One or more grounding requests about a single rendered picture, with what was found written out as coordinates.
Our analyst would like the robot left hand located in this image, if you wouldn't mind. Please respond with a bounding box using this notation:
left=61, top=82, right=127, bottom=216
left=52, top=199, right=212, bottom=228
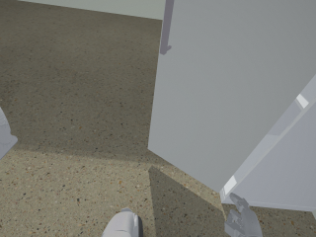
left=0, top=108, right=18, bottom=160

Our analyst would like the robot right hand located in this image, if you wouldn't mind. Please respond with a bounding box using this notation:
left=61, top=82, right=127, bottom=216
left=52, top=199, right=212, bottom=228
left=224, top=193, right=263, bottom=237

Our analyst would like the handle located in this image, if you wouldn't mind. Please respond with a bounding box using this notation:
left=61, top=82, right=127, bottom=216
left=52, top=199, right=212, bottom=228
left=159, top=0, right=175, bottom=55

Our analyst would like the fridge door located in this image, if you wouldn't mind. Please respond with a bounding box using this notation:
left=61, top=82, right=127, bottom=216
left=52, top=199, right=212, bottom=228
left=147, top=0, right=316, bottom=193

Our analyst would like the left robot thigh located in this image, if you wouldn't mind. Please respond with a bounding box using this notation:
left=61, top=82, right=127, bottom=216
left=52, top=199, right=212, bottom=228
left=101, top=211, right=139, bottom=237

